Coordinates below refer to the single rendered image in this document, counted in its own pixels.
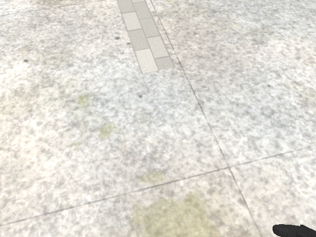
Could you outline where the robot right hand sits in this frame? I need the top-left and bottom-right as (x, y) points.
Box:
(273, 224), (316, 237)

